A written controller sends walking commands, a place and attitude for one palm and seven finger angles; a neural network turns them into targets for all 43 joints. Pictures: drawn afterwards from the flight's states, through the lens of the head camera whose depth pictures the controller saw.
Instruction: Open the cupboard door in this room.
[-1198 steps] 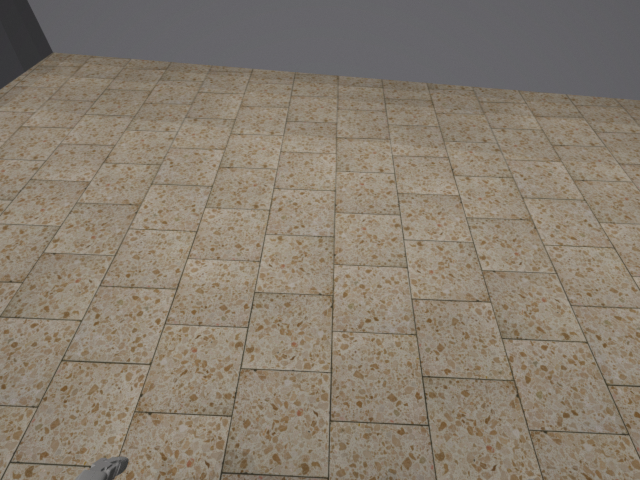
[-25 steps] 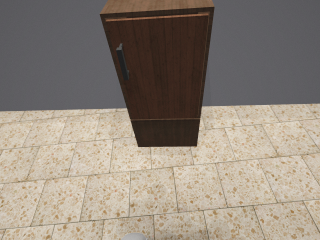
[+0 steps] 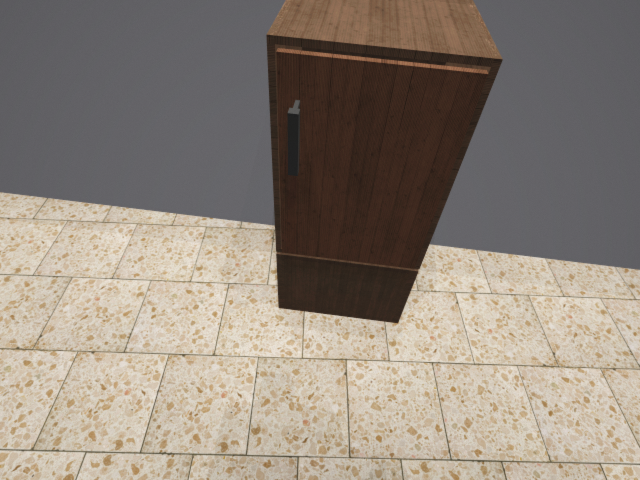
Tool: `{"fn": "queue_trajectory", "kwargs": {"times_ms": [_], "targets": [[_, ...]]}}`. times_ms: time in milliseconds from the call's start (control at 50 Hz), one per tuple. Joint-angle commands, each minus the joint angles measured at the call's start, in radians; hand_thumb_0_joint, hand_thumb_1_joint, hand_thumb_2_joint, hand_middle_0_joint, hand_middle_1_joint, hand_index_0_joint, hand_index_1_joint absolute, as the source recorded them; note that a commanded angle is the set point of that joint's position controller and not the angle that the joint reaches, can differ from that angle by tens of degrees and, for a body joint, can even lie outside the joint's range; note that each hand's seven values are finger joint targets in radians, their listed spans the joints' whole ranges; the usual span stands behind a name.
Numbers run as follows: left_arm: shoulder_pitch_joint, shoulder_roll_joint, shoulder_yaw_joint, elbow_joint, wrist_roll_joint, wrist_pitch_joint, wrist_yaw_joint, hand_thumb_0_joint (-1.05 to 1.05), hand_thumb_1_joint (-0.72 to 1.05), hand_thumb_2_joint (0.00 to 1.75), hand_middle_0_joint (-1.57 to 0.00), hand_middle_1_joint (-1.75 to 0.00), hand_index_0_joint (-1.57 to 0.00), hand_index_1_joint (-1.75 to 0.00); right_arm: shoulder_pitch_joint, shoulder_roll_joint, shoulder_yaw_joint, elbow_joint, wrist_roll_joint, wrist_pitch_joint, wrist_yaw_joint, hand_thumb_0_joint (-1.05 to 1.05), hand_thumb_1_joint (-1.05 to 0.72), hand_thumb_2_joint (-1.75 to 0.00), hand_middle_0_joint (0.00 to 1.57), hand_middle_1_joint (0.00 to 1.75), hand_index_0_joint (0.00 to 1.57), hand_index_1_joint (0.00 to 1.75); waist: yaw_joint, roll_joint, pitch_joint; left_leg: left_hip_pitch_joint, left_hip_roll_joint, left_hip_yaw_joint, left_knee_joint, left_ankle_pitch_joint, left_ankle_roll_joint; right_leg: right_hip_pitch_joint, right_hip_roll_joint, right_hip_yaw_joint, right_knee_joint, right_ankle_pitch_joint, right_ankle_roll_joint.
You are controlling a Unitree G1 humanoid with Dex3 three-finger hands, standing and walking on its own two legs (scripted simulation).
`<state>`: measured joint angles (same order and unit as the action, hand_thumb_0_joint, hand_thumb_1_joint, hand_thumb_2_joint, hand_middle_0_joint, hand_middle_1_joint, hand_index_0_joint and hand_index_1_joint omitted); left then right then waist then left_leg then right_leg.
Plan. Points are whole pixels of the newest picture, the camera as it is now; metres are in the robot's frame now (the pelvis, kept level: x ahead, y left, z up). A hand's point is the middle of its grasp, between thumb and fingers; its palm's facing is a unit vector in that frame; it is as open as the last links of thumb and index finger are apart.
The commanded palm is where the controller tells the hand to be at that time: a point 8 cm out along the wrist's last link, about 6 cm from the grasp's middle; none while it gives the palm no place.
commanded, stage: take the last steps up to it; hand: left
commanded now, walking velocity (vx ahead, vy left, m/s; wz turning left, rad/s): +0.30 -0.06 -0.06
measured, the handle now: (295, 138) +0.77 +0.12 +0.00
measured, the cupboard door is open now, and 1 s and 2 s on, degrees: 0 0 0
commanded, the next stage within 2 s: come to a stop and stand still in 0.44 s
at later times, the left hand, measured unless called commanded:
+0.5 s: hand (264, 392) +0.29 +0.11 -0.17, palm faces -0.04 -0.98 -0.21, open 7.3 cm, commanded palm none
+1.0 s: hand (244, 405) +0.26 +0.14 -0.18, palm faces +0.01 -0.97 -0.25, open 7.3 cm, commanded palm none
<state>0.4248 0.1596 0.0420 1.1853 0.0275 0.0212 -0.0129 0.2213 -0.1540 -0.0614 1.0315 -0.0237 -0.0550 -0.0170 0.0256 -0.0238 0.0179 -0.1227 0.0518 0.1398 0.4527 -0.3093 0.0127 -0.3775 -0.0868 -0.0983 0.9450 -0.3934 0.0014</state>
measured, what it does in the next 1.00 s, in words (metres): walks ahead: right foot, then left foot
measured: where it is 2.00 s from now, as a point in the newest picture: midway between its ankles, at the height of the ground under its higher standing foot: outside the picture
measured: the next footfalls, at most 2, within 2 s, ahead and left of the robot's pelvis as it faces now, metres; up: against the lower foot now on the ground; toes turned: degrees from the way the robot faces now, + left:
right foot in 0.34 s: +0.28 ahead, -0.17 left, +0.00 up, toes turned -10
left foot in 0.70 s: +0.34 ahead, +0.06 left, +0.00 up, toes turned +4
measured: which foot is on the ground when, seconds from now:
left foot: down 0.00-0.34, up 0.36-0.68, down 0.70-1.00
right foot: up 0.00-0.32, down 0.34-0.74, up 0.76-1.00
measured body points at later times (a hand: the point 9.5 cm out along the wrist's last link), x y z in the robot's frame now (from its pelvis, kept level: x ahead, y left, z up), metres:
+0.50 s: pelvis +0.18 -0.06 -0.01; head +0.23 -0.08 +0.43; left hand +0.29 +0.16 -0.16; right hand +0.14 -0.29 -0.18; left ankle +0.11 +0.07 -0.66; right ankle +0.24 -0.16 -0.74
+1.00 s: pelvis +0.23 -0.06 -0.01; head +0.27 -0.06 +0.44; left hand +0.27 +0.19 -0.16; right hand +0.33 -0.29 -0.15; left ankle +0.30 +0.06 -0.74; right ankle +0.18 -0.20 -0.69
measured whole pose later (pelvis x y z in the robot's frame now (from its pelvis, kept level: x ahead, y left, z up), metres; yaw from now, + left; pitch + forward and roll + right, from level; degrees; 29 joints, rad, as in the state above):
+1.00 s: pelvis +0.23 -0.06 -0.01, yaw -3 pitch -1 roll -1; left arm 0.21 0.21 0.06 1.03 0.01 0.05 0.03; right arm 0.06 -0.13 -0.05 0.99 -0.02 0.02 -0.02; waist 0.02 0.00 0.12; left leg -0.32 0.07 0.10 0.49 -0.15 0.01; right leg -0.37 -0.04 -0.02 0.96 -0.52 0.04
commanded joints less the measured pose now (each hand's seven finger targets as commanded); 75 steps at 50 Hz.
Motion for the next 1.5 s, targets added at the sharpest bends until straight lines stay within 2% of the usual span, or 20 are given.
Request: {"fn": "queue_trajectory", "kwargs": {"times_ms": [0, 220, 280, 300, 320, 360, 440, 580, 640, 720, 820, 920, 1000, 1040, 1080, 1100, 1160, 1280, 1360, 1480], "targets": [[-0.110, 0.044, 0.016, -0.122, 0.002, -0.043, -0.012, 0.00, 0.90, 0.90, -0.20, -0.30, -0.20, -0.30, 0.143, -0.117, -0.003, 0.024, 0.004, -0.011, -0.008, 0.00, -0.90, -0.90, 0.20, 0.30, 0.20, 0.30, -0.038, 0.128, 0.146, 0.029, 0.249, -0.209, -0.326, 0.041, 0.118, -0.286, -0.051, 0.047, 0.136, 0.137, 0.020], [-0.338, 0.061, 0.017, -0.234, -0.013, -0.043, -0.021, 0.00, 0.90, 0.90, -0.20, -0.30, -0.20, -0.30, 0.217, -0.139, -0.018, 0.071, -0.007, -0.015, -0.012, 0.00, -0.90, -0.90, 0.20, 0.30, 0.20, 0.30, -0.050, 0.154, 0.145, 0.075, 0.250, -0.075, -0.207, 0.500, 0.107, -0.153, -0.012, -0.022, -0.252, 0.184, -0.010], [-0.071, 0.115, 0.034, -0.153, -0.006, -0.066, -0.014, 0.00, 0.90, 0.90, -0.20, -0.30, -0.20, -0.30, 0.182, -0.162, -0.022, 0.077, 0.003, -0.009, -0.009, 0.00, -0.90, -0.90, 0.20, 0.30, 0.20, 0.30, 0.079, 0.086, -0.012, 0.028, 0.191, -0.015, 0.122, 0.683, 0.052, 0.243, 0.065, -0.064, -0.403, 0.261, -0.045], [0.079, 0.196, 0.054, -0.106, 0.003, -0.083, -0.002, 0.00, 0.90, 0.90, -0.20, -0.30, -0.20, -0.30, 0.205, -0.138, -0.018, 0.076, 0.014, -0.010, 0.003, 0.00, -0.90, -0.90, 0.20, 0.30, 0.20, 0.30, 0.137, -0.042, -0.142, -0.131, 0.124, 0.015, 0.395, 0.473, 0.018, 0.500, -0.055, 0.069, -0.430, 0.334, -0.079], [0.145, 0.313, 0.077, -0.090, -0.003, -0.090, 0.014, 0.00, 0.90, 0.90, -0.20, -0.30, -0.20, -0.30, 0.263, -0.055, -0.001, 0.045, 0.028, -0.009, 0.006, 0.00, -0.90, -0.90, 0.20, 0.30, 0.20, 0.30, 0.118, -0.297, -0.256, -0.375, -0.040, -0.001, 0.760, -0.250, -0.021, 0.667, -0.363, 0.510, -0.520, 0.571, -0.191], [-0.025, 0.278, 0.063, -0.139, -0.021, -0.080, 0.019, 0.00, 0.90, 0.90, -0.20, -0.30, -0.20, -0.30, 0.147, -0.069, -0.007, 0.018, 0.030, 0.005, 0.005, 0.00, -0.90, -0.90, 0.20, 0.30, 0.20, 0.30, 0.081, -0.139, -0.132, -0.436, 0.022, -0.152, 0.944, -0.208, 0.003, 0.419, -0.354, 0.489, -0.636, 0.332, -0.234], [-0.227, 0.148, 0.024, -0.183, -0.011, -0.088, 0.031, 0.00, 0.90, 0.90, -0.20, -0.30, -0.20, -0.30, 0.175, -0.043, 0.004, 0.044, 0.001, 0.035, 0.012, 0.00, -0.90, -0.90, 0.20, 0.30, 0.20, 0.30, -0.042, -0.079, -0.029, -0.333, 0.089, -0.138, 0.738, -0.052, -0.025, 0.114, -0.234, 0.177, -0.678, 0.356, -0.154], [-0.213, 0.134, 0.014, -0.156, -0.007, -0.082, 0.034, 0.00, 0.90, 0.90, -0.20, -0.30, -0.20, -0.30, 0.093, -0.013, 0.030, 0.028, 0.011, 0.035, 0.010, 0.00, -0.90, -0.90, 0.20, 0.30, 0.20, 0.30, -0.032, -0.064, -0.033, -0.224, 0.037, -0.081, 0.277, 0.003, -0.060, 0.164, -0.179, 0.097, -0.633, 0.608, -0.163], [-0.212, 0.142, 0.008, -0.138, -0.019, -0.061, 0.043, 0.00, 0.90, 0.90, -0.20, -0.30, -0.20, -0.30, 0.090, -0.047, 0.028, 0.040, 0.015, 0.033, 0.004, 0.00, -0.90, -0.90, 0.20, 0.30, 0.20, 0.30, -0.048, -0.057, -0.049, -0.052, 0.021, -0.080, 0.027, 0.257, -0.060, 0.154, -0.132, 0.054, -0.526, 0.592, -0.101], [-0.125, 0.096, -0.005, -0.147, -0.021, -0.013, 0.056, 0.00, 0.90, 0.90, -0.20, -0.30, -0.20, -0.30, 0.010, -0.173, 0.001, 0.003, 0.017, 0.042, -0.015, 0.00, -0.90, -0.90, 0.20, 0.30, 0.20, 0.30, -0.016, 0.307, -0.011, -0.041, 0.280, -0.305, -0.107, 0.803, 0.112, 0.100, 0.019, -0.010, -0.294, -0.024, 0.028], [-0.136, 0.118, 0.020, -0.158, -0.016, 0.003, 0.050, 0.00, 0.90, 0.90, -0.20, -0.30, -0.20, -0.30, -0.045, -0.191, -0.023, -0.040, 0.006, 0.064, -0.032, 0.00, -0.90, -0.90, 0.20, 0.30, 0.20, 0.30, -0.029, 0.137, -0.093, 0.095, 0.299, -0.260, -0.046, 0.906, 0.193, -0.082, 0.045, 0.104, 0.081, -0.163, 0.033], [-0.156, 0.101, 0.029, -0.203, -0.014, 0.014, 0.043, 0.00, 0.90, 0.90, -0.20, -0.30, -0.20, -0.30, -0.058, -0.191, -0.039, -0.057, 0.004, 0.068, -0.024, 0.00, -0.90, -0.90, 0.20, 0.30, 0.20, 0.30, -0.038, 0.156, -0.122, 0.058, 0.286, -0.237, -0.058, 0.704, 0.182, -0.077, 0.039, 0.102, 0.053, -0.144, 0.050], [-0.109, 0.080, 0.019, -0.190, -0.014, 0.009, 0.038, 0.00, 0.90, 0.90, -0.20, -0.30, -0.20, -0.30, -0.094, -0.192, -0.046, -0.064, 0.000, 0.075, -0.009, 0.00, -0.90, -0.90, 0.20, 0.30, 0.20, 0.30, -0.025, 0.222, -0.110, -0.075, 0.246, -0.230, -0.092, 0.374, 0.137, 0.094, 0.042, 0.038, -0.231, -0.065, 0.030], [-0.036, 0.099, 0.019, -0.162, -0.009, -0.001, 0.037, 0.00, 0.90, 0.90, -0.20, -0.30, -0.20, -0.30, -0.099, -0.175, -0.042, -0.064, 0.008, 0.079, -0.003, 0.00, -0.90, -0.90, 0.20, 0.30, 0.20, 0.30, 0.011, 0.146, -0.093, -0.205, 0.178, -0.203, -0.041, 0.139, 0.079, 0.253, 0.045, 0.014, -0.473, 0.119, 0.026], [-0.109, 0.224, 0.028, -0.194, 0.007, -0.012, 0.042, 0.00, 0.90, 0.90, -0.20, -0.30, -0.20, -0.30, -0.091, -0.061, -0.020, -0.095, 0.020, 0.090, 0.010, 0.00, -0.90, -0.90, 0.20, 0.30, 0.20, 0.30, -0.014, -0.246, 0.019, -0.358, -0.015, -0.075, 0.203, -0.173, -0.043, 0.144, -0.251, 0.373, -0.733, 0.018, -0.097], [-0.161, 0.240, 0.032, -0.225, 0.001, -0.012, 0.042, 0.00, 0.90, 0.90, -0.20, -0.30, -0.20, -0.30, -0.144, -0.098, -0.024, -0.104, 0.017, 0.106, 0.011, 0.00, -0.90, -0.90, 0.20, 0.30, 0.20, 0.30, 0.022, -0.241, 0.052, -0.276, -0.004, -0.142, 0.359, -0.227, -0.029, -0.057, -0.304, 0.415, -0.805, -0.134, -0.160], [-0.277, 0.189, 0.024, -0.236, 0.003, -0.015, 0.043, 0.00, 0.90, 0.90, -0.20, -0.30, -0.20, -0.30, -0.045, -0.090, -0.021, -0.043, 0.009, 0.103, 0.012, 0.00, -0.90, -0.90, 0.20, 0.30, 0.20, 0.30, -0.048, -0.149, 0.089, -0.278, -0.013, -0.150, 0.501, -0.124, -0.015, -0.033, -0.183, 0.265, -0.714, 0.070, -0.148], [-0.166, 0.172, 0.019, -0.172, -0.007, -0.032, 0.044, 0.00, 0.90, 0.90, -0.20, -0.30, -0.20, -0.30, 0.010, -0.064, 0.007, 0.001, 0.017, 0.073, -0.004, 0.00, -0.90, -0.90, 0.20, 0.30, 0.20, 0.30, -0.008, -0.122, -0.019, -0.198, -0.012, -0.106, 0.197, -0.102, -0.041, 0.214, -0.162, 0.214, -0.594, 0.465, -0.162], [-0.155, 0.120, 0.002, -0.140, -0.028, -0.033, 0.043, 0.00, 0.90, 0.90, -0.20, -0.30, -0.20, -0.30, 0.075, -0.097, 0.022, 0.055, 0.011, 0.043, -0.017, 0.00, -0.90, -0.90, 0.20, 0.30, 0.20, 0.30, -0.010, 0.035, -0.067, 0.020, 0.077, -0.211, -0.085, 0.285, 0.001, 0.169, -0.052, 0.152, -0.529, 0.368, -0.048], [-0.170, 0.116, -0.009, -0.100, -0.024, -0.023, 0.039, 0.00, 0.90, 0.90, -0.20, -0.30, -0.20, -0.30, 0.051, -0.083, 0.032, 0.081, 0.011, 0.051, -0.018, 0.00, -0.90, -0.90, 0.20, 0.30, 0.20, 0.30, 0.000, 0.092, 0.045, -0.123, 0.065, -0.192, -0.152, 0.034, -0.005, 0.223, -0.027, 0.129, -0.627, 0.162, -0.019]]}}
